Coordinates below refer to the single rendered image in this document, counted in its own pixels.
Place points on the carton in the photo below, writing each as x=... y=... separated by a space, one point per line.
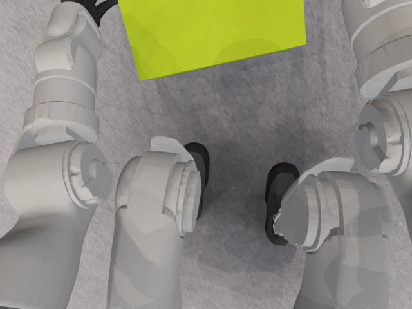
x=172 y=37

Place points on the robot right shin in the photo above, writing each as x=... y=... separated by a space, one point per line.
x=282 y=222

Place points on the left robot hand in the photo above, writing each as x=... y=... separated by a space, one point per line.
x=95 y=11

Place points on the robot right foot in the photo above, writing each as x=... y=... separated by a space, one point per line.
x=280 y=178

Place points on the robot right upper arm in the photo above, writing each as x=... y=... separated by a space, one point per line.
x=384 y=143

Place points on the robot left forearm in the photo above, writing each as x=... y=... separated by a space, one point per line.
x=65 y=83

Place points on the robot left upper arm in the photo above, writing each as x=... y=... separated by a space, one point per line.
x=55 y=189

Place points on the robot right forearm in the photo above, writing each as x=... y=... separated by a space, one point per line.
x=380 y=33

